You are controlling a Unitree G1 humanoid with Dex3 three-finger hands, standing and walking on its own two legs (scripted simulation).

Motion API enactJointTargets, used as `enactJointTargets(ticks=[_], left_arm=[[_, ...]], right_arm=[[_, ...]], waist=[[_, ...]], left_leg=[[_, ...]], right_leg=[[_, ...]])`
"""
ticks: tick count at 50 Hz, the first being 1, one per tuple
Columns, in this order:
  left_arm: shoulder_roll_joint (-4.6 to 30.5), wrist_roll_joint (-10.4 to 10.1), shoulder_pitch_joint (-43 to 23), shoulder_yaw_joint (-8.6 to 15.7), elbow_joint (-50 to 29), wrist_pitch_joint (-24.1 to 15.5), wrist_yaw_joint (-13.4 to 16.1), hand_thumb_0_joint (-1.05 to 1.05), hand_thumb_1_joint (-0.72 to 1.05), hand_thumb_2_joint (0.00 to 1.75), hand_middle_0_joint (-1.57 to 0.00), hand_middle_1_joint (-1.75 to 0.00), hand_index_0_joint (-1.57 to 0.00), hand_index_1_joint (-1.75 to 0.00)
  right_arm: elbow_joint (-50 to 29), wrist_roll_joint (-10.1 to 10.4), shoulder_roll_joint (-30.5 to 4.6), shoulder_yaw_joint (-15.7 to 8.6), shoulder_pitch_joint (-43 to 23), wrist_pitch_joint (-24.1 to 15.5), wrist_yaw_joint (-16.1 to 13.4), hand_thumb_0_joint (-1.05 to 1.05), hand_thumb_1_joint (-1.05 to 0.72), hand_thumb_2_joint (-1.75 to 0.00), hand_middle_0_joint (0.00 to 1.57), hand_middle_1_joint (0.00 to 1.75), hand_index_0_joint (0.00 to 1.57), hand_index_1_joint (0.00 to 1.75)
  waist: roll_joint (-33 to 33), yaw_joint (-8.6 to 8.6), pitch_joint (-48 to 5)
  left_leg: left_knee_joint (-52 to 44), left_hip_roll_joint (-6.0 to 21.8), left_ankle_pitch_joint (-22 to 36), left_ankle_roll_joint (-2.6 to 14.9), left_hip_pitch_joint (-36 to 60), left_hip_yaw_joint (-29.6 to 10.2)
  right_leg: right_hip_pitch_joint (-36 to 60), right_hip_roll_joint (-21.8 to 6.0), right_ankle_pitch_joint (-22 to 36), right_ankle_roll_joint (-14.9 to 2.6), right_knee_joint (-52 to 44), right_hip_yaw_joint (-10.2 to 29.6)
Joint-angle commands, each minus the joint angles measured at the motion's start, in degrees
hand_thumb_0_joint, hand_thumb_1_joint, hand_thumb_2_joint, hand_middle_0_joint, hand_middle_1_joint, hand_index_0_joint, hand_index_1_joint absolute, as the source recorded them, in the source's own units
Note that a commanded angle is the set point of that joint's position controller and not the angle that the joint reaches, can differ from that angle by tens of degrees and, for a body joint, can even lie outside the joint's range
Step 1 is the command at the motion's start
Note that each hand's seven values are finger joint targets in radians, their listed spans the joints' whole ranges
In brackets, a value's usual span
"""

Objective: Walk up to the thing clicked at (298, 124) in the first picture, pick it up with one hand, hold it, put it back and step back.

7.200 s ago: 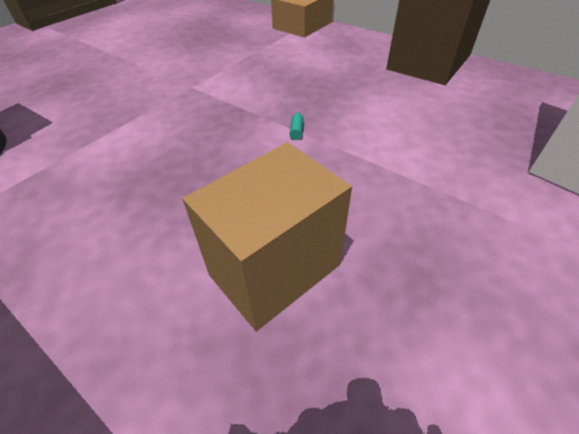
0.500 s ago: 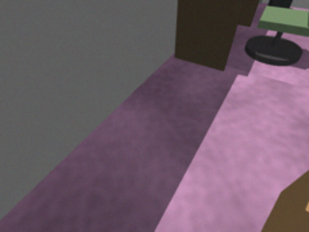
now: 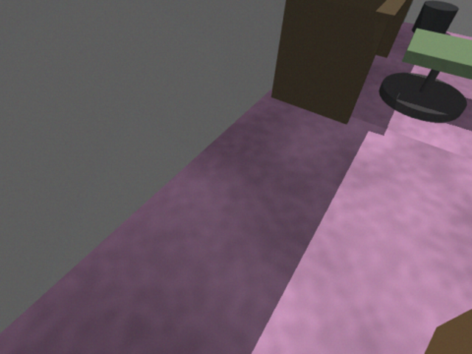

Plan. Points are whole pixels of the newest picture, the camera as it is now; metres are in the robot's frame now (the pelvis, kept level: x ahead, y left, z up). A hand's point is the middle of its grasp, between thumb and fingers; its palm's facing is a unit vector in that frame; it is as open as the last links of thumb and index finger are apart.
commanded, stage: walk up
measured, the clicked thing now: out of the picture +0.10 -1.91 -0.74
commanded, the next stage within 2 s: stand in 1.96 s
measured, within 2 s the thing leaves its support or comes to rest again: neither
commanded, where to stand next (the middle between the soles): +0.34 -0.08 m, yaw -2 degrees
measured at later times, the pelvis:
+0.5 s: pelvis +0.19 -0.06 +0.00, yaw -16 degrees
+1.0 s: pelvis +0.28 -0.03 -0.02, yaw -28 degrees
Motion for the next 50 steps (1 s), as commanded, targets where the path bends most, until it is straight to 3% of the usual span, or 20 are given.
enactJointTargets(ticks=[1, 5, 9, 12, 14, 15, 16, 17, 18, 20, 23, 27, 31, 34, 35, 36, 37, 38, 43, 50], left_arm=[[9.69, 0.0, 1.34, 2.03, -4.86, -1.34, -0.09, 0.0, 0.9, 0.9, -0.2, -0.3, -0.2, -0.3], [8.78, -0.26, 0.59, 1.77, -7.55, -0.69, -1.31, 0.0, 0.9, 0.9, -0.2, -0.3, -0.2, -0.3], [8.03, 0.13, -5.23, 1.88, -9.85, -1.59, -1.94, 0.0, 0.9, 0.9, -0.2, -0.3, -0.2, -0.3], [8.42, 0.27, -0.01, 2.3, -8.89, -2.14, -1.5, 0.0, 0.9, 0.9, -0.2, -0.3, -0.2, -0.3], [11.5, 0.35, 9.75, 4.26, -6.38, -3.48, -0.39, 0.0, 0.9, 0.9, -0.2, -0.3, -0.2, -0.3], [15.96, 0.2, 14.87, 5.7, -6.47, -4.26, 0.89, 0.0, 0.9, 0.9, -0.2, -0.3, -0.2, -0.3], [19.94, -0.28, 15.35, 6.3, -7.41, -4.45, 1.33, 0.0, 0.9, 0.9, -0.2, -0.3, -0.2, -0.3], [19.65, -1.44, 15.25, 6.4, -8.15, -4.29, 1.59, 0.0, 0.9, 0.9, -0.2, -0.3, -0.2, -0.3], [17.7, -2.21, 12.82, 5.88, -9.17, -4.07, 2.17, 0.0, 0.9, 0.9, -0.2, -0.3, -0.2, -0.3], [13.55, -2.18, 7.35, 4.15, -10.9, -4.4, 3.32, 0.0, 0.9, 0.9, -0.2, -0.3, -0.2, -0.3], [11.74, -1.49, 5.04, 3.15, -12.47, -5.27, 3.63, 0.0, 0.9, 0.9, -0.2, -0.3, -0.2, -0.3], [12.93, -0.57, 6.13, 3.12, -14.45, -5.69, 3.46, 0.0, 0.9, 0.9, -0.2, -0.3, -0.2, -0.3], [13.25, 0.0, 3.54, 2.25, -16.19, -4.85, 4.14, 0.0, 0.9, 0.9, -0.2, -0.3, -0.2, -0.3], [11.53, -1.02, 0.59, 1.38, -17.86, -3.69, 4.65, 0.0, 0.9, 0.9, -0.2, -0.3, -0.2, -0.3], [8.58, -1.36, 1.78, 0.53, -18.4, -3.36, 4.88, 0.0, 0.9, 0.9, -0.2, -0.3, -0.2, -0.3], [6.06, -1.83, 4.87, -0.21, -18.37, -2.93, 5.04, 0.0, 0.9, 0.9, -0.2, -0.3, -0.2, -0.3], [8.0, -1.49, 7.79, 0.17, -16.36, -2.02, 5.56, 0.0, 0.9, 0.9, -0.2, -0.3, -0.2, -0.3], [9.6, -1.44, 9.4, 0.37, -15.04, -1.4, 5.99, 0.0, 0.9, 0.9, -0.2, -0.3, -0.2, -0.3], [10.07, -1.6, 5.59, 1.26, -13.31, -1.29, 4.46, 0.0, 0.9, 0.9, -0.2, -0.3, -0.2, -0.3], [8.98, -0.31, 3.43, 1.68, -12.46, -1.19, 3.88, 0.0, 0.9, 0.9, -0.2, -0.3, -0.2, -0.3]], right_arm=[[-5.83, 0.64, -15.94, -3.99, 0.62, -2.63, -1.11, 0.0, -0.9, -0.9, 0.2, 0.3, 0.2, 0.3], [-9.79, 0.25, -15.89, -4.61, -6.16, -2.16, -0.57, 0.0, -0.9, -0.9, 0.2, 0.3, 0.2, 0.3], [-10.17, 0.59, -16.48, -4.72, -1.87, -1.37, -0.7, 0.0, -0.9, -0.9, 0.2, 0.3, 0.2, 0.3], [-12.19, 0.58, -17.15, -4.75, -4.42, -0.49, -0.7, 0.0, -0.9, -0.9, 0.2, 0.3, 0.2, 0.3], [-13.13, 0.3, -14.08, -3.38, -2.45, 0.03, -0.62, 0.0, -0.9, -0.9, 0.2, 0.3, 0.2, 0.3], [-13.79, 1.07, -10.25, -1.8, 1.51, 0.12, -0.57, 0.0, -0.9, -0.9, 0.2, 0.3, 0.2, 0.3], [-15.59, 1.92, -10.48, -1.5, 0.79, 0.27, -0.42, 0.0, -0.9, -0.9, 0.2, 0.3, 0.2, 0.3], [-15.0, 1.16, -14.09, -2.0, -2.17, 0.53, -0.79, 0.0, -0.9, -0.9, 0.2, 0.3, 0.2, 0.3], [-14.65, 1.19, -14.66, -2.35, -3.99, 0.41, -0.85, 0.0, -0.9, -0.9, 0.2, 0.3, 0.2, 0.3], [-12.44, 2.56, -12.22, -1.53, -2.66, 0.88, -0.53, 0.0, -0.9, -0.9, 0.2, 0.3, 0.2, 0.3], [-12.25, 1.23, -11.3, -1.52, 0.04, 2.06, -0.18, 0.0, -0.9, -0.9, 0.2, 0.3, 0.2, 0.3], [-14.11, 0.45, -11.88, -2.2, -3.82, 2.35, 0.64, 0.0, -0.9, -0.9, 0.2, 0.3, 0.2, 0.3], [-13.63, 0.42, -10.71, -2.54, -4.97, 1.47, -0.47, 0.0, -0.9, -0.9, 0.2, 0.3, 0.2, 0.3], [-11.07, 0.32, -11.74, -3.33, 0.63, 0.81, -1.19, 0.0, -0.9, -0.9, 0.2, 0.3, 0.2, 0.3], [-10.89, -0.31, -14.54, -3.93, 2.21, 0.6, -1.44, 0.0, -0.9, -0.9, 0.2, 0.3, 0.2, 0.3], [-11.95, -0.51, -18.61, -4.9, 2.2, 0.44, -1.59, 0.0, -0.9, -0.9, 0.2, 0.3, 0.2, 0.3], [-13.17, 0.15, -18.39, -4.62, -0.11, 0.66, -1.67, 0.0, -0.9, -0.9, 0.2, 0.3, 0.2, 0.3], [-13.31, 1.04, -19.56, -4.76, -2.36, 0.83, -1.71, 0.0, -0.9, -0.9, 0.2, 0.3, 0.2, 0.3], [-13.38, 0.62, -16.57, -3.21, -4.98, 1.37, -2.1, 0.0, -0.9, -0.9, 0.2, 0.3, 0.2, 0.3], [-14.76, 0.58, -17.05, -3.03, -3.73, 2.78, -1.91, 0.0, -0.9, -0.9, 0.2, 0.3, 0.2, 0.3]], waist=[[10.06, -0.62, 4.0], [14.13, 0.33, 3.13], [10.38, -2.82, 3.75], [10.09, 0.31, 1.34], [-1.75, 4.98, -6.5], [-14.48, 7.07, -10.13], [-20.76, 6.36, -8.64], [-14.33, 6.92, -7.17], [-9.21, 6.42, -5.45], [-4.8, 2.59, -4.45], [-3.18, -0.09, -4.5], [-3.51, 1.28, -1.71], [-6.69, 0.93, -1.76], [-2.14, -2.36, -4.64], [5.19, -2.89, -5.5], [16.11, -2.42, -7.58], [12.68, -0.14, -6.79], [13.83, 0.15, -7.48], [17.55, 0.15, -3.39], [14.84, -0.65, -9.33]], left_leg=[[-17.49, 15.54, -5.43, 9.4, 0.94, -14.19], [-15.05, 15.78, 0.11, 9.24, 3.0, -2.33], [-10.95, 14.64, -1.31, 7.94, -0.06, 0.94], [-4.01, 15.81, -2.1, 8.37, -1.12, 1.24], [20.19, 10.53, 12.22, 6.04, -3.31, 6.01], [34.85, 4.64, 5.23, 2.89, -9.79, 5.88], [42.8, -4.31, -16.48, -0.39, -26.26, 3.02], [44.14, 0.09, -19.06, -0.88, -27.06, -3.8], [46.01, 2.39, -17.5, -1.09, -27.04, -5.75], [43.63, 4.84, -11.5, 0.1, -24.51, -6.76], [35.62, 4.97, -6.84, -0.31, -16.34, -4.3], [23.92, 5.33, -4.13, -2.11, -17.08, -2.48], [15.8, 3.5, -0.14, -1.92, -9.1, -1.92], [6.24, 1.57, 9.89, 0.61, 1.97, -1.92], [1.72, 6.72, 13.54, 2.43, 3.64, -8.92], [-3.43, 19.42, 15.48, 6.74, 6.98, -23.38], [-5.24, 24.62, 14.1, 11.2, 2.7, -28.47], [-5.16, 26.42, 11.53, 14.79, 1.9, -29.72], [-1.42, 14.94, 13.45, 9.78, -5.42, -10.35], [5.9, 18.18, 18.19, 11.33, -3.27, -9.48]], right_leg=[[-7.78, -3.57, 5.57, 2.4, -5.19, 2.62], [-6.82, -7.19, 10.54, 3.22, -14.67, -4.42], [-1.33, -5.97, 10.83, 1.4, -21.76, -7.05], [4.2, -4.06, 8.75, 0.26, -21.18, -10.64], [19.8, -0.37, 6.24, -1.26, -26.71, -9.97], [25.88, -7.2, -0.1, -4.23, -34.44, 5.05], [31.51, -19.3, 6.76, -12.51, -41.94, 34.31], [28.77, -22.32, 11.32, -16.01, -41.74, 39.82], [25.27, -21.35, 15.68, -16.1, -41.03, 34.91], [21.91, -15.11, 28.55, -10.99, -36.95, 17.91], [12.1, -9.85, 33.14, -8.87, -35.71, 7.97], [8.06, -8.97, 16.85, -9.93, -39.11, 7.49], [2.01, -9.71, 34.12, -9.31, -30.91, 6.43], [-1.97, -6.32, 28.27, -5.32, -19.59, 5.45], [-4.26, -1.85, 19.3, -2.38, -13.19, 3.22], [-9.01, 5.17, 2.65, 0.49, -1.2, -1.2], [-7.6, 5.3, -13.1, 0.77, 6.01, 0.5], [-6.74, 3.07, -14.46, 0.73, 9.76, 1.66], [-4.97, 0.52, -7.31, 0.68, 3.33, -0.66], [3.57, 1.75, -4.6, 1.81, -13.49, -7.29]])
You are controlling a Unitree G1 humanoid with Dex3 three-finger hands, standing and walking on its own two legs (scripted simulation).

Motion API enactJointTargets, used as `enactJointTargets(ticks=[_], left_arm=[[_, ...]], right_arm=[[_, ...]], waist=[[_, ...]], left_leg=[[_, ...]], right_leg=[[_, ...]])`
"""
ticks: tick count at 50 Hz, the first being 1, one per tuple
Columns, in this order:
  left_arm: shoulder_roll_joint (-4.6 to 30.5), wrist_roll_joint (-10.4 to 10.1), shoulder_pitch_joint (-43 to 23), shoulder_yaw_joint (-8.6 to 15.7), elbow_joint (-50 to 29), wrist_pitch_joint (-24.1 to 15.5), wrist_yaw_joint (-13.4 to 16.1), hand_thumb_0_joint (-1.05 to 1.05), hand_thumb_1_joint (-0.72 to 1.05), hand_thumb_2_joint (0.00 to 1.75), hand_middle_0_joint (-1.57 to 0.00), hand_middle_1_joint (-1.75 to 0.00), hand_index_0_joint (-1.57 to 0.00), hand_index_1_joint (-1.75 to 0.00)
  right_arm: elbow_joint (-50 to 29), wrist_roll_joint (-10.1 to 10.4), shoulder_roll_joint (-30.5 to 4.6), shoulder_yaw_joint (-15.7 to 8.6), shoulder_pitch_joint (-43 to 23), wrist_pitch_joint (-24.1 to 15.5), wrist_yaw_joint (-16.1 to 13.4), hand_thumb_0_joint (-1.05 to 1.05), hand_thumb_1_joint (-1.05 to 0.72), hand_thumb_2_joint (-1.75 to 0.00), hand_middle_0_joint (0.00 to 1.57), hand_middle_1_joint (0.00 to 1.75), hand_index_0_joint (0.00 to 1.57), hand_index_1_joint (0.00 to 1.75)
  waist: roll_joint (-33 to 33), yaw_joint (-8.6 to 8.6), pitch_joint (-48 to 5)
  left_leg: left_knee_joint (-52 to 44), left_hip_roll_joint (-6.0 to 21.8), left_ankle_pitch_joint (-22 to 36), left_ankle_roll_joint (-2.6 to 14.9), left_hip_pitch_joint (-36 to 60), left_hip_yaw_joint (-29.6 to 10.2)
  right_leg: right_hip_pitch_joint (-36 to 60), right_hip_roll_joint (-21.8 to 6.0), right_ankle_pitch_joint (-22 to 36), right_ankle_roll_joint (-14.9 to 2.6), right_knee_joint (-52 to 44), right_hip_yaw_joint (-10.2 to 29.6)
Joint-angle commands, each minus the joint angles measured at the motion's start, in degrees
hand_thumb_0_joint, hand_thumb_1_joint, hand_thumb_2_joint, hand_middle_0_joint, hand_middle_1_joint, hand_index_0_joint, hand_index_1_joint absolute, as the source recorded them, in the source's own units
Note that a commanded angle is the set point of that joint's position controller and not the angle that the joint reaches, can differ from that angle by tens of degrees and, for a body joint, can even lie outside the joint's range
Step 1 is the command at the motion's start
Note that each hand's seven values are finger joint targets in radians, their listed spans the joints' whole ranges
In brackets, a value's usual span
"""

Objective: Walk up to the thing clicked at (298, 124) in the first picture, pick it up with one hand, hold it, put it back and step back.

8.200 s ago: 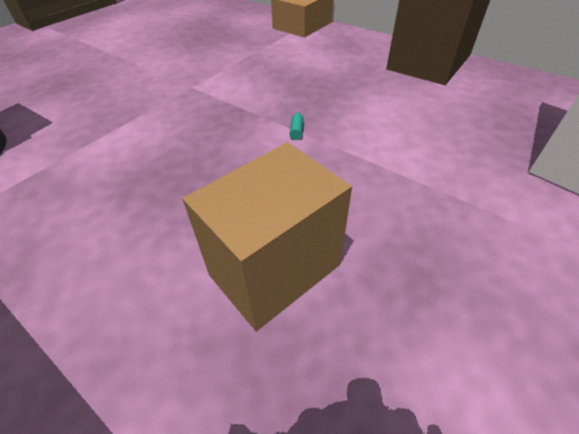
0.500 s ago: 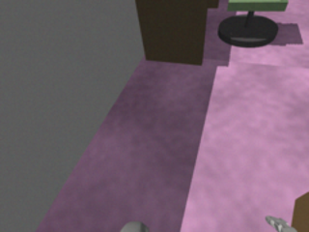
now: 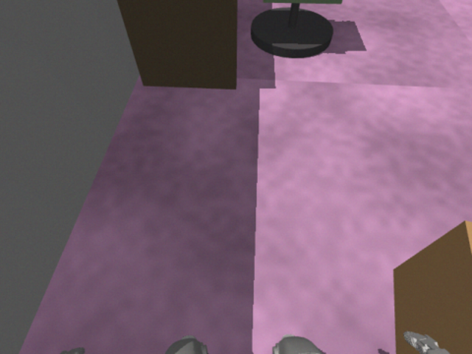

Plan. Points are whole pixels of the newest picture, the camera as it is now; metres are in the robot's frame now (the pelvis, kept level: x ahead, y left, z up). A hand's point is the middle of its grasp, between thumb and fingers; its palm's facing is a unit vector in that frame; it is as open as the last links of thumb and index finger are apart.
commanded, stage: walk up
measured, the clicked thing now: out of the picture +0.71 -1.75 -0.71
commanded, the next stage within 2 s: stand in 0.96 s
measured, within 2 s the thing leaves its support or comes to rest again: neither
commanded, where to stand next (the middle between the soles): +0.08 -0.01 m, yaw -7 degrees
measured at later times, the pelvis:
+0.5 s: pelvis -0.02 +0.00 +0.00, yaw -8 degrees
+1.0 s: pelvis -0.01 +0.01 +0.03, yaw -9 degrees
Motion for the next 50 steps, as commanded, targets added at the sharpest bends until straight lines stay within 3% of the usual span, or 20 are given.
enactJointTargets(ticks=[1, 3, 4, 5, 6, 9, 13, 16, 17, 18, 19, 20, 21, 22, 24, 27, 30, 37, 47, 50], left_arm=[[8.81, 0.74, 9.6, 3.77, -0.47, -0.74, 0.79, 0.0, 0.9, 0.9, -0.2, -0.3, -0.2, -0.3], [10.91, 1.48, 10.52, 4.91, 0.41, -1.51, 1.31, 0.0, 0.9, 0.9, -0.2, -0.3, -0.2, -0.3], [14.6, 2.17, 7.91, 5.7, -0.82, -2.0, 1.56, 0.0, 0.9, 0.9, -0.2, -0.3, -0.2, -0.3], [17.91, 2.18, 4.01, 5.82, -2.48, -2.16, 1.61, 0.0, 0.9, 0.9, -0.2, -0.3, -0.2, -0.3], [19.24, 1.96, 1.49, 5.75, -3.04, -2.05, 1.58, 0.0, 0.9, 0.9, -0.2, -0.3, -0.2, -0.3], [12.92, 1.31, -0.53, 4.14, -2.07, -2.45, 1.93, 0.0, 0.9, 0.9, -0.2, -0.3, -0.2, -0.3], [12.7, 1.52, 1.96, 3.63, -1.33, -2.33, 1.8, 0.0, 0.9, 0.9, -0.2, -0.3, -0.2, -0.3], [11.63, 0.55, -2.14, 3.26, -1.67, -1.48, 1.47, 0.0, 0.9, 0.9, -0.2, -0.3, -0.2, -0.3], [9.92, 0.03, -2.84, 2.74, -2.11, -1.24, 1.4, 0.0, 0.9, 0.9, -0.2, -0.3, -0.2, -0.3], [7.15, -0.39, -2.83, 1.78, -2.5, -1.21, 1.26, 0.0, 0.9, 0.9, -0.2, -0.3, -0.2, -0.3], [6.81, -0.5, -1.16, 1.45, -0.94, -0.77, 1.42, 0.0, 0.9, 0.9, -0.2, -0.3, -0.2, -0.3], [9.64, 0.24, -0.67, 2.33, 1.26, -0.77, 1.79, 0.0, 0.9, 0.9, -0.2, -0.3, -0.2, -0.3], [10.02, 0.55, 1.35, 2.23, 2.87, -1.29, 1.54, 0.0, 0.9, 0.9, -0.2, -0.3, -0.2, -0.3], [9.78, 0.72, 0.78, 2.26, 3.68, -1.8, 1.0, 0.0, 0.9, 0.9, -0.2, -0.3, -0.2, -0.3], [11.17, 0.65, -2.76, 2.78, 3.95, -2.3, 0.47, 0.0, 0.9, 0.9, -0.2, -0.3, -0.2, -0.3], [10.33, 0.43, -5.74, 2.0, 5.06, -1.63, 0.1, 0.0, 0.9, 0.9, -0.2, -0.3, -0.2, -0.3], [9.62, 0.75, -5.83, 1.83, 7.25, -1.53, -0.25, 0.0, 0.9, 0.9, -0.2, -0.3, -0.2, -0.3], [8.62, 0.34, -8.91, 1.2, 10.05, -2.09, -0.19, 0.0, 0.9, 0.9, -0.2, -0.3, -0.2, -0.3], [7.62, -0.12, -10.6, 0.65, 13.34, -1.5, 0.09, 0.0, 0.9, 0.9, -0.2, -0.3, -0.2, -0.3], [7.71, 0.09, -11.32, 0.41, 14.93, -1.85, 0.26, 0.0, 0.9, 0.9, -0.2, -0.3, -0.2, -0.3]], right_arm=[[-4.61, 0.41, -15.72, -4.9, -0.46, -0.18, -0.97, 0.0, -0.9, -0.9, 0.2, 0.3, 0.2, 0.3], [-4.74, 0.92, -12.42, -3.79, -1.43, 0.43, -0.98, 0.0, -0.9, -0.9, 0.2, 0.3, 0.2, 0.3], [-5.27, 1.28, -8.73, -2.65, -0.94, 0.57, -0.96, 0.0, -0.9, -0.9, 0.2, 0.3, 0.2, 0.3], [-5.6, 1.37, -9.42, -2.84, -4.03, 1.0, -1.76, 0.0, -0.9, -0.9, 0.2, 0.3, 0.2, 0.3], [-4.12, 0.7, -12.18, -3.79, -3.88, 0.95, -2.44, 0.0, -0.9, -0.9, 0.2, 0.3, 0.2, 0.3], [0.07, 1.85, -11.26, -3.39, -1.14, 0.05, -1.91, 0.0, -0.9, -0.9, 0.2, 0.3, 0.2, 0.3], [1.1, 1.35, -10.57, -2.58, -1.2, -0.9, -2.03, 0.0, -0.9, -0.9, 0.2, 0.3, 0.2, 0.3], [4.44, 0.97, -9.84, -2.65, 3.29, -2.24, -2.15, 0.0, -0.9, -0.9, 0.2, 0.3, 0.2, 0.3], [5.43, 0.56, -11.23, -3.16, 4.56, -2.67, -2.37, 0.0, -0.9, -0.9, 0.2, 0.3, 0.2, 0.3], [5.27, -0.34, -14.15, -3.6, 4.63, -3.11, -2.64, 0.0, -0.9, -0.9, 0.2, 0.3, 0.2, 0.3], [4.11, -0.02, -16.39, -3.56, -0.06, -3.27, -2.43, 0.0, -0.9, -0.9, 0.2, 0.3, 0.2, 0.3], [3.82, 0.42, -17.67, -3.77, -4.27, -3.13, -2.0, 0.0, -0.9, -0.9, 0.2, 0.3, 0.2, 0.3], [3.77, 0.23, -15.9, -3.07, -7.99, -2.97, -1.69, 0.0, -0.9, -0.9, 0.2, 0.3, 0.2, 0.3], [4.22, 0.16, -13.79, -2.15, -7.89, -2.73, -1.43, 0.0, -0.9, -0.9, 0.2, 0.3, 0.2, 0.3], [5.3, 0.7, -11.43, -1.2, -5.12, -2.55, -1.41, 0.0, -0.9, -0.9, 0.2, 0.3, 0.2, 0.3], [8.26, 0.5, -12.01, -1.29, -4.43, -2.22, -1.06, 0.0, -0.9, -0.9, 0.2, 0.3, 0.2, 0.3], [8.7, 0.41, -11.83, -1.09, -5.9, -2.28, -0.83, 0.0, -0.9, -0.9, 0.2, 0.3, 0.2, 0.3], [11.95, 0.97, -11.11, -0.53, -4.36, -2.89, -1.17, 0.0, -0.9, -0.9, 0.2, 0.3, 0.2, 0.3], [15.21, 0.7, -10.91, -0.28, -6.17, -2.46, -1.28, 0.0, -0.9, -0.9, 0.2, 0.3, 0.2, 0.3], [16.09, 0.81, -10.84, -0.19, -6.84, -2.18, -1.49, 0.0, -0.9, -0.9, 0.2, 0.3, 0.2, 0.3]], waist=[[11.25, 2.15, -15.26], [4.17, 4.12, -14.34], [-9.04, 2.99, -11.21], [-10.17, 2.72, -8.56], [-9.8, 2.58, -7.54], [-7.65, 0.13, -7.57], [-11.3, 2.1, -11.51], [-9.95, -0.71, -14.83], [-6.15, -1.07, -15.86], [2.01, -1.11, -15.94], [7.02, 1.03, -13.89], [8.46, 1.9, -11.68], [7.64, 4.33, -10.38], [6.12, 3.99, -10.2], [3.91, 1.79, -8.75], [6.13, 1.06, -4.44], [3.15, 1.89, -4.4], [-2.07, 0.56, -10.66], [-1.75, 0.82, -11.16], [-0.33, 0.64, -12.22]], left_leg=[[-4.65, 11.87, 17.42, 11.51, 9.04, -11.69], [4.58, 8.93, 8.93, 7.01, 1.18, -8.66], [14.42, 2.55, -1.97, 2.85, -7.7, -4.01], [18.27, -2.8, -18.83, 0.76, -9.9, -5.94], [21.09, -0.57, -20.58, 0.25, -5.81, -8.99], [16.31, -1.17, -14.87, 0.7, -5.61, -8.07], [6.63, -3.42, -12.42, 0.24, -0.85, -5.7], [-9.41, -4.84, -0.53, 0.73, 10.51, -4.51], [-11.85, -2.27, 5.22, 2.02, 16.15, -8.32], [-15.0, 6.29, 9.15, 5.1, 19.89, -20.35], [-17.85, 14.24, 3.79, 10.71, 15.36, -28.77], [-16.61, 16.86, 2.68, 13.67, 7.39, -28.97], [-14.32, 13.22, 1.5, 11.22, 3.74, -23.16], [-12.54, 6.82, 0.27, 6.94, 3.7, -15.27], [-9.4, -0.37, -1.91, 1.8, 2.73, -9.56], [-16.12, 0.75, -15.64, 2.77, 6.49, -12.16], [-17.59, 2.09, -16.36, 3.44, 4.98, -12.85], [-16.38, 0.85, 0.48, 1.98, 12.91, -8.25], [-19.78, 1.72, 4.22, 1.57, 16.58, -7.49], [-21.88, 2.89, 12.52, 0.87, 15.2, -9.45]], right_leg=[[7.49, 2.03, 6.18, -0.33, -12.69, -4.59], [13.92, 0.71, 9.87, -2.22, -21.72, 1.18], [13.61, -9.98, 12.82, -5.95, -27.79, 20.82], [7.09, -19.26, 18.01, -14.29, -30.14, 32.91], [2.15, -21.11, 22.66, -17.55, -27.83, 33.87], [8.17, -11.69, 38.14, -11.89, -20.96, 17.46], [12.17, -8.39, 43.37, -10.76, -18.31, 15.1], [8.75, -6.81, 36.33, -8.48, -13.31, 11.63], [4.37, -5.44, 30.96, -6.01, -10.87, 10.65], [-2.64, -2.09, 22.39, -2.41, -6.06, 8.3], [-2.95, 1.53, 6.42, -0.67, -5.97, 2.79], [3.45, -0.59, -1.56, -0.69, -5.89, 2.13], [8.37, -1.81, 1.83, -1.37, -12.48, 3.28], [10.42, -1.05, 7.65, -2.18, -19.78, 5.52], [9.54, -4.35, 17.22, -4.68, -22.02, 12.16], [0.71, -3.68, 1.14, -4.07, -24.97, 10.78], [3.81, -2.43, 0.54, -3.58, -27.51, 10.02], [8.94, -4.85, 18.79, -2.85, -29.01, 10.87], [10.27, -4.86, 21.44, -1.79, -31.94, 9.93], [15.89, -5.37, 31.25, -0.3, -30.61, 7.5]])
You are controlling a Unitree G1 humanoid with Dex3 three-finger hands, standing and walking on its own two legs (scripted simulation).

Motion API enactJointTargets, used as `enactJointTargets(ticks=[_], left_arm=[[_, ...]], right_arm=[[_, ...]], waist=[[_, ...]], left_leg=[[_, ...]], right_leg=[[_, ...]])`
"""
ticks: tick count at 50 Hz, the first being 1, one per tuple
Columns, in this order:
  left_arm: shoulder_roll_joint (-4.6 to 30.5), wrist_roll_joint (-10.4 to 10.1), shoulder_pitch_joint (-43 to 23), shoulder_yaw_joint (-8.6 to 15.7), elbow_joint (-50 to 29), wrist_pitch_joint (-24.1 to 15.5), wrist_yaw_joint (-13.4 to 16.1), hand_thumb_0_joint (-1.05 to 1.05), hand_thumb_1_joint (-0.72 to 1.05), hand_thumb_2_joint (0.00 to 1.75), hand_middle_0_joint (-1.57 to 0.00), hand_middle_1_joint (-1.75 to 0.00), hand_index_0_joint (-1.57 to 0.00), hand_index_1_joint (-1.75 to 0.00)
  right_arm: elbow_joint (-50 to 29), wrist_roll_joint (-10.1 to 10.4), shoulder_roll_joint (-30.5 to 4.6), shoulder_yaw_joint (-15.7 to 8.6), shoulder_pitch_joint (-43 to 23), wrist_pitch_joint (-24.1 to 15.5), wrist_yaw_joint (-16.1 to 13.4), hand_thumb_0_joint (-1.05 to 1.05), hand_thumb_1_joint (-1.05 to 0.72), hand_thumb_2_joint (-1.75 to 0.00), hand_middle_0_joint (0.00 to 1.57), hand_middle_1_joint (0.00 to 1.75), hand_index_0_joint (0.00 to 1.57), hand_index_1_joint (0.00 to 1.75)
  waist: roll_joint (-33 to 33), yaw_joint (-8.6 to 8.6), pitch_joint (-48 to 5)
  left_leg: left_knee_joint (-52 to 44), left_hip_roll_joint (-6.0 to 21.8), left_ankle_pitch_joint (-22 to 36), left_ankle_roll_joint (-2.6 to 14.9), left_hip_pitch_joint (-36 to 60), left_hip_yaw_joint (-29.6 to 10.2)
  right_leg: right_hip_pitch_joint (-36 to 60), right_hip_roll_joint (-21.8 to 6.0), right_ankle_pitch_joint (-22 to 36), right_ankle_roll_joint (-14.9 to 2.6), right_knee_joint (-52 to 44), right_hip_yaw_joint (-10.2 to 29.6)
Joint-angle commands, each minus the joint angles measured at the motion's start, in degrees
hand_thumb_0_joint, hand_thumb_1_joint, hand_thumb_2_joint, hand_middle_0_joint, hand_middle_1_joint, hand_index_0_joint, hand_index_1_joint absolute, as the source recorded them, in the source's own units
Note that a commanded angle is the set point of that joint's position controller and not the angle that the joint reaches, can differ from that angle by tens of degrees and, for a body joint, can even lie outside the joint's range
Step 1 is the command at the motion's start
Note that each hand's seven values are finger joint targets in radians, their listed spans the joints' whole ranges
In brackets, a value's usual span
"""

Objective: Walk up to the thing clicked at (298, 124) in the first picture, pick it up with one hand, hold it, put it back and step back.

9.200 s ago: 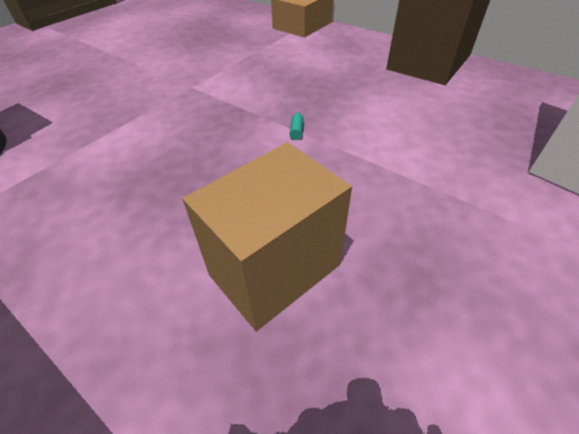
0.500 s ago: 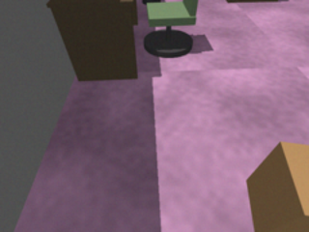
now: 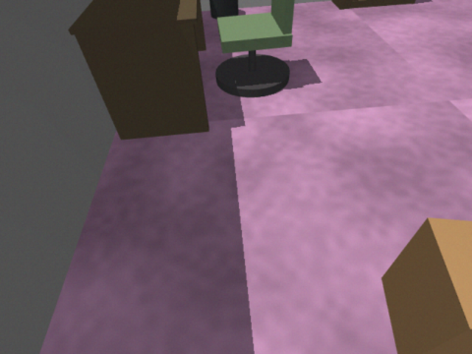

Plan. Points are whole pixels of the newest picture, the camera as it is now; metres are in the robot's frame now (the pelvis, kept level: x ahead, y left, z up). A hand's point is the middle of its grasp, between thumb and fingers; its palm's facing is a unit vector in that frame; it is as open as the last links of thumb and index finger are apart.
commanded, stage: stand
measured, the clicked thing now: out of the picture +0.98 -1.62 -0.74
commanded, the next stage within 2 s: none
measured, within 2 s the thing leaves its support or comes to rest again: neither
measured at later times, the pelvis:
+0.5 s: pelvis +0.00 +0.01 +0.01, yaw +2 degrees
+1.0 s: pelvis +0.01 +0.01 +0.01, yaw +3 degrees
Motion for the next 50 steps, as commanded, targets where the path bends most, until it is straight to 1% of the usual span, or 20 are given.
enactJointTargets(ticks=[1, 3, 6, 9, 12, 13, 17, 19, 20, 23, 24, 26, 28, 31, 34, 36, 38, 42, 47, 50], left_arm=[[12.95, -0.38, -2.63, 2.33, -2.03, -1.39, 0.99, 0.0, 0.9, 0.9, -0.2, -0.3, -0.2, -0.3], [12.78, -0.27, -2.83, 2.16, -1.36, -1.27, 1.0, 0.0, 0.9, 0.9, -0.2, -0.3, -0.2, -0.3], [13.21, -0.06, -4.22, 2.26, -0.83, -1.08, 1.04, 0.0, 0.9, 0.9, -0.2, -0.3, -0.2, -0.3], [12.93, 0.03, -4.25, 2.08, -0.7, -1.23, 1.0, 0.0, 0.9, 0.9, -0.2, -0.3, -0.2, -0.3], [13.08, 0.19, -4.54, 2.04, -0.35, -1.28, 1.02, 0.0, 0.9, 0.9, -0.2, -0.3, -0.2, -0.3], [13.02, 0.17, -4.13, 1.99, -0.25, -1.21, 1.06, 0.0, 0.9, 0.9, -0.2, -0.3, -0.2, -0.3], [13.11, 0.31, -4.04, 1.99, -0.05, -1.39, 1.08, 0.0, 0.9, 0.9, -0.2, -0.3, -0.2, -0.3], [13.02, 0.31, -3.84, 1.99, -0.02, -1.24, 1.11, 0.0, 0.9, 0.9, -0.2, -0.3, -0.2, -0.3], [13.13, 0.3, -3.7, 1.94, -0.02, -1.37, 1.09, 0.0, 0.9, 0.9, -0.2, -0.3, -0.2, -0.3], [12.76, 0.25, -2.92, 1.76, -0.01, -1.27, 1.13, 0.0, 0.9, 0.9, -0.2, -0.3, -0.2, -0.3], [12.83, 0.3, -3.04, 1.83, -0.11, -1.31, 1.21, 0.0, 0.9, 0.9, -0.2, -0.3, -0.2, -0.3], [12.82, 0.22, -2.73, 1.82, 0.0, -1.2, 1.23, 0.0, 0.9, 0.9, -0.2, -0.3, -0.2, -0.3], [12.84, 0.25, -2.48, 1.72, 0.1, -1.25, 1.26, 0.0, 0.9, 0.9, -0.2, -0.3, -0.2, -0.3], [12.73, 0.26, -2.1, 1.7, 0.12, -1.05, 1.28, 0.0, 0.9, 0.9, -0.2, -0.3, -0.2, -0.3], [12.8, 0.44, -1.86, 1.69, 0.25, -0.98, 1.33, 0.0, 0.9, 0.9, -0.2, -0.3, -0.2, -0.3], [12.89, 0.25, -1.94, 1.73, 0.21, -1.07, 1.34, 0.0, 0.9, 0.9, -0.2, -0.3, -0.2, -0.3], [12.65, 0.32, -1.24, 1.58, 0.09, -1.13, 1.36, 0.0, 0.9, 0.9, -0.2, -0.3, -0.2, -0.3], [13.17, 0.32, -1.83, 1.79, -0.14, -1.35, 1.51, 0.0, 0.9, 0.9, -0.2, -0.3, -0.2, -0.3], [12.72, 0.17, -1.49, 1.77, -0.14, -1.06, 1.43, 0.0, 0.9, 0.9, -0.2, -0.3, -0.2, -0.3], [13.09, 0.27, -1.86, 1.96, -0.44, -1.12, 1.51, 0.0, 0.9, 0.9, -0.2, -0.3, -0.2, -0.3]], right_arm=[[-2.41, 0.13, -12.2, -2.34, -3.44, -1.43, -0.95, 0.0, -0.9, -0.9, 0.2, 0.3, 0.2, 0.3], [-2.04, 0.17, -11.97, -2.39, -4.31, -1.31, -0.94, 0.0, -0.9, -0.9, 0.2, 0.3, 0.2, 0.3], [-1.26, -0.11, -11.25, -2.24, -4.01, -1.07, -0.82, 0.0, -0.9, -0.9, 0.2, 0.3, 0.2, 0.3], [-0.66, -0.17, -11.77, -2.48, -4.55, -1.18, -0.69, 0.0, -0.9, -0.9, 0.2, 0.3, 0.2, 0.3], [-0.39, -0.28, -11.39, -2.51, -4.47, -1.06, -0.66, 0.0, -0.9, -0.9, 0.2, 0.3, 0.2, 0.3], [-0.41, -0.22, -11.39, -2.56, -5.35, -0.97, -0.63, 0.0, -0.9, -0.9, 0.2, 0.3, 0.2, 0.3], [-0.25, -0.23, -11.33, -2.74, -5.49, -1.0, -0.55, 0.0, -0.9, -0.9, 0.2, 0.3, 0.2, 0.3], [-0.14, -0.28, -11.64, -2.85, -5.1, -0.93, -0.6, 0.0, -0.9, -0.9, 0.2, 0.3, 0.2, 0.3], [-0.15, -0.33, -11.5, -2.82, -5.25, -0.99, -0.57, 0.0, -0.9, -0.9, 0.2, 0.3, 0.2, 0.3], [-0.02, -0.25, -11.7, -2.97, -5.63, -0.95, -0.57, 0.0, -0.9, -0.9, 0.2, 0.3, 0.2, 0.3], [-0.03, -0.27, -11.52, -2.98, -5.11, -0.96, -0.63, 0.0, -0.9, -0.9, 0.2, 0.3, 0.2, 0.3], [0.14, -0.25, -11.53, -2.92, -5.38, -0.92, -0.67, 0.0, -0.9, -0.9, 0.2, 0.3, 0.2, 0.3], [0.16, -0.14, -11.43, -2.88, -4.98, -0.82, -0.62, 0.0, -0.9, -0.9, 0.2, 0.3, 0.2, 0.3], [0.2, -0.18, -11.56, -2.92, -5.4, -0.6, -0.63, 0.0, -0.9, -0.9, 0.2, 0.3, 0.2, 0.3], [-0.07, -0.1, -11.39, -2.96, -5.62, -0.51, -0.62, 0.0, -0.9, -0.9, 0.2, 0.3, 0.2, 0.3], [0.22, -0.15, -11.32, -2.82, -4.85, -0.55, -0.55, 0.0, -0.9, -0.9, 0.2, 0.3, 0.2, 0.3], [0.06, -0.07, -11.47, -2.91, -5.16, -0.52, -0.52, 0.0, -0.9, -0.9, 0.2, 0.3, 0.2, 0.3], [-0.19, -0.01, -11.05, -2.72, -4.71, -0.48, -0.54, 0.0, -0.9, -0.9, 0.2, 0.3, 0.2, 0.3], [-0.26, 0.05, -11.31, -2.69, -5.39, -0.46, -0.64, 0.0, -0.9, -0.9, 0.2, 0.3, 0.2, 0.3], [-0.3, -0.04, -11.16, -2.68, -4.51, -0.57, -0.68, 0.0, -0.9, -0.9, 0.2, 0.3, 0.2, 0.3]], waist=[[-2.09, 0.72, -5.44], [-2.23, 0.68, -5.41], [-1.98, 0.34, -3.09], [-0.78, 0.49, -4.37], [-0.55, 0.17, -3.92], [-0.26, 0.51, -3.18], [-1.36, 0.26, -4.5], [-0.77, 0.26, -4.02], [-0.98, 0.21, -4.9], [-0.46, 0.43, -5.48], [-1.27, 0.17, -5.78], [-0.97, 0.29, -5.85], [-1.36, 0.08, -5.61], [-0.78, 0.39, -4.39], [-1.85, 0.2, -3.91], [-1.42, 0.14, -3.84], [-1.76, 0.3, -4.16], [-2.44, 0.04, -4.97], [-1.5, 0.56, -4.3], [-1.77, 0.24, -5.39]], left_leg=[[-5.84, 5.36, 9.93, 3.27, 1.95, -6.18], [-6.27, 5.19, 8.11, 3.15, 3.05, -6.04], [-8.57, 4.95, 1.39, 2.82, 0.93, -6.47], [-8.88, 5.17, 3.87, 2.83, 1.14, -6.78], [-9.51, 5.15, 1.07, 2.83, 0.61, -6.91], [-9.62, 4.79, -0.05, 2.83, 0.68, -6.91], [-9.3, 4.97, 2.27, 3.01, 2.17, -7.05], [-10.15, 5.08, 0.29, 3.05, 1.37, -7.42], [-9.57, 5.12, 3.03, 3.11, 2.41, -7.28], [-9.22, 5.12, 4.14, 3.06, 3.54, -7.21], [-8.93, 5.2, 5.87, 3.07, 3.61, -7.07], [-9.02, 5.22, 6.88, 3.16, 4.08, -6.96], [-8.76, 5.01, 6.54, 3.23, 3.66, -6.87], [-9.9, 4.99, 2.49, 3.27, 2.55, -7.38], [-9.66, 4.79, 1.84, 3.22, 2.95, -7.35], [-9.42, 4.6, 3.65, 3.14, 2.37, -7.2], [-9.36, 4.48, 2.82, 3.19, 2.54, -7.29], [-8.24, 4.59, 6.94, 3.28, 3.16, -7.16], [-8.61, 4.37, 5.88, 2.95, 2.95, -7.31], [-8.12, 4.44, 8.48, 2.99, 3.28, -6.95]], right_leg=[[4.1, -6.53, 15.2, -1.65, -5.12, 4.17], [3.3, -6.58, 13.32, -1.43, -6.18, 3.8], [2.37, -6.4, 6.39, -1.31, -8.07, 3.93], [4.04, -6.64, 8.38, -1.32, -8.0, 3.55], [3.77, -6.89, 6.42, -1.19, -8.86, 3.68], [2.75, -6.82, 5.64, -1.14, -9.47, 3.5], [3.0, -7.0, 7.37, -1.04, -9.41, 3.11], [2.95, -6.81, 5.92, -1.01, -9.47, 2.86], [3.45, -7.16, 7.87, -1.1, -9.16, 3.01], [2.86, -7.1, 7.93, -1.08, -9.14, 2.56], [3.57, -7.28, 9.88, -1.11, -8.9, 2.76], [3.57, -7.24, 10.52, -1.09, -8.74, 2.55], [3.83, -7.25, 10.42, -0.93, -8.96, 2.3], [3.07, -7.08, 7.0, -1.08, -9.26, 2.28], [2.19, -7.13, 6.57, -1.19, -9.44, 2.26], [3.02, -7.35, 7.58, -1.24, -9.41, 2.42], [3.07, -7.28, 6.75, -1.07, -9.56, 2.05], [4.25, -7.9, 10.19, -0.97, -9.46, 2.07], [4.06, -7.63, 8.56, -1.18, -9.46, 1.88], [5.13, -7.98, 11.38, -1.27, -9.33, 1.74]])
